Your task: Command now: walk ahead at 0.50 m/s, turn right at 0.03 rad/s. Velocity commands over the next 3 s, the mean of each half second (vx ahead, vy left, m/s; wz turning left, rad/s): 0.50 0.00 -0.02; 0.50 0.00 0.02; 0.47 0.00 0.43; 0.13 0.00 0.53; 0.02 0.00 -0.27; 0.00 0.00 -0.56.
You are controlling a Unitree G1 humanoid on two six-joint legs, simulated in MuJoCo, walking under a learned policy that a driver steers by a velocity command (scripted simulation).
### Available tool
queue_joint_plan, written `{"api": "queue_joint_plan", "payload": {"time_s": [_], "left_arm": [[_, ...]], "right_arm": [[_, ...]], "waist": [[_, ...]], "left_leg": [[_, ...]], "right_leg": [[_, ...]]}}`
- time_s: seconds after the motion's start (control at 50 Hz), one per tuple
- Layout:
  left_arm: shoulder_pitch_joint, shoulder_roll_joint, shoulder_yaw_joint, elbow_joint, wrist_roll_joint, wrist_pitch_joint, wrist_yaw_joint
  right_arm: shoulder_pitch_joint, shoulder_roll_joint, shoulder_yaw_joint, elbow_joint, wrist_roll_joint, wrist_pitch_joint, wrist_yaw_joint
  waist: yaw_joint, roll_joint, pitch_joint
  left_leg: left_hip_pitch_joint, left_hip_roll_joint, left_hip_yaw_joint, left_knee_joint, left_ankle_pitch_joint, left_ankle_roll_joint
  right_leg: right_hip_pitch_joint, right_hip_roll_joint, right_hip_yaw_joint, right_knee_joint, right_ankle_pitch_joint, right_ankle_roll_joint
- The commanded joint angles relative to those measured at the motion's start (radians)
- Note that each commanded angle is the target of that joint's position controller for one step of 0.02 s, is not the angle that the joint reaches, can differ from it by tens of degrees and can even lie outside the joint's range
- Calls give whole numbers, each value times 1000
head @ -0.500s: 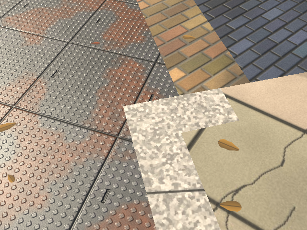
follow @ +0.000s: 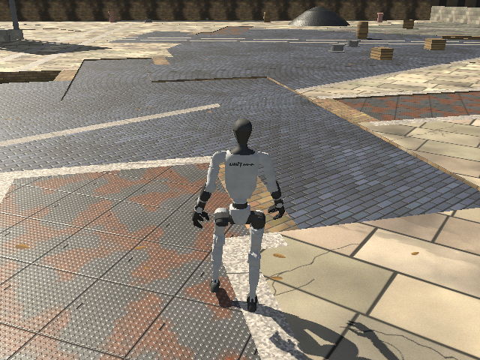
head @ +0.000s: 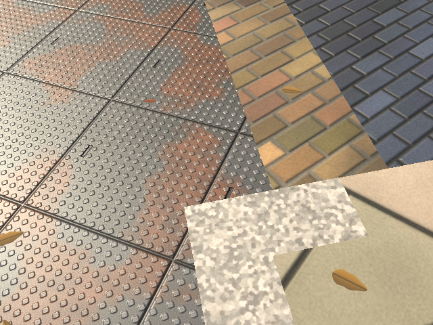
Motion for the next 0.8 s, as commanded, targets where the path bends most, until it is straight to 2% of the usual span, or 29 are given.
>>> {"api": "queue_joint_plan", "payload": {"time_s": [0.02,0.1,0.18,0.22,0.24,0.26,0.28,0.3,0.32,0.34,0.36,0.38,0.4,0.44,0.46,0.52,0.58,0.66,0.7,0.74,0.76,0.78,0.8], "left_arm": [[-52,157,37,-54,-4,-21,12],[27,181,42,0,-15,-12,18],[64,191,47,45,-20,9,25],[53,204,51,54,-19,20,29],[35,207,50,54,-18,26,32],[34,183,39,48,-10,29,35],[111,101,9,16,3,17,32],[154,46,-9,35,-2,-2,26],[74,158,19,20,-26,-21,17],[-17,171,23,-9,-44,-31,13],[-65,158,21,-21,-35,-33,17],[-73,152,27,-18,-19,-25,21],[-47,132,25,-9,-14,-15,22],[-23,94,18,2,-10,5,25],[-45,87,16,-6,-7,11,27],[-151,75,10,-35,0,9,25],[-255,55,-1,-55,-4,-3,12],[-364,65,-3,-90,-15,-12,-7],[-381,82,1,-102,-16,-16,-17],[-332,107,11,-91,-15,-19,-21],[-242,131,26,-64,-11,-20,-19],[-85,181,52,-15,-8,-20,-10],[54,274,74,8,10,-16,-3]], "right_arm": [[-44,-26,-1,-61,-1,-7,5],[-175,-21,7,-100,8,-19,23],[-227,-40,4,-133,9,-27,42],[-170,-65,-7,-122,7,-30,44],[-72,-90,-22,-95,4,-30,39],[85,-139,-46,-50,1,-29,29],[226,-233,-68,-32,-19,-26,20],[269,-208,-65,-11,3,-17,22],[229,-146,-42,-16,13,-14,21],[167,-121,-35,-27,8,-12,16],[108,-102,-29,-30,-2,-14,16],[68,-70,-20,-36,-11,-20,18],[49,-62,-18,-37,-18,-24,19],[47,-68,-21,-26,-9,-35,21],[53,-81,-25,-17,-7,-39,18],[87,-108,-33,6,-4,-35,5],[128,-125,-36,27,4,-28,-4],[205,-140,-42,72,15,-11,-8],[212,-148,-47,86,19,0,-12],[198,-160,-52,90,20,11,-17],[178,-158,-51,88,21,16,-19],[186,-125,-38,84,13,20,-21],[251,-48,-9,52,-6,10,-19]], "waist": [[-23,-103,23],[26,-97,55],[21,-106,64],[-17,-128,23],[-75,-130,-39],[-143,-111,-150],[-150,47,-323],[-145,231,-426],[-164,134,-313],[-148,83,-184],[-117,15,-90],[-85,12,-51],[-57,33,-42],[-33,32,-34],[-31,25,-19],[-55,3,14],[-92,1,32],[-127,4,55],[-117,12,57],[-78,28,28],[-23,26,-24],[41,2,-132],[52,-151,-294]], "left_leg": [[-12,5,-11,-171,172,-6],[20,-31,11,-333,265,9],[4,-50,7,-411,165,55],[109,-85,40,-431,90,84],[255,-119,74,-454,92,108],[502,-98,57,-433,129,143],[912,147,-284,-403,108,266],[1073,277,-669,-561,-71,372],[996,252,-628,-612,-199,328],[860,217,-492,-634,-190,293],[711,178,-392,-669,-109,276],[610,143,-323,-698,-25,261],[544,125,-284,-725,27,260],[479,113,-220,-770,99,275],[464,111,-192,-789,125,281],[473,88,-113,-816,165,265],[476,56,-43,-819,165,232],[581,101,-49,-785,145,223],[649,134,-62,-746,177,209],[689,146,-64,-674,304,189],[682,116,-33,-565,454,169],[609,59,10,-369,486,138],[302,-41,69,-10,221,79]], "right_leg": [[-10,-246,153,-155,207,-161],[43,-262,128,-147,173,-145],[180,-315,143,-72,259,-121],[216,-312,135,10,454,-100],[205,-281,105,127,618,-80],[112,-230,66,320,623,-50],[-230,-126,18,690,296,12],[-482,9,85,949,-375,51],[-594,-51,170,1038,-385,36],[-628,-101,137,1025,-307,25],[-608,-145,109,959,-226,26],[-555,-178,112,893,-171,29],[-495,-191,115,866,-139,35],[-456,-200,104,811,-115,53],[-473,-205,100,771,-85,63],[-516,-206,90,586,85,82],[-465,-172,58,392,239,82],[-465,-146,55,275,252,67],[-468,-141,62,238,186,42],[-385,-118,42,215,112,15],[-254,-89,12,187,103,-8],[-20,-93,16,196,114,-41],[353,-319,321,223,82,-152]]}}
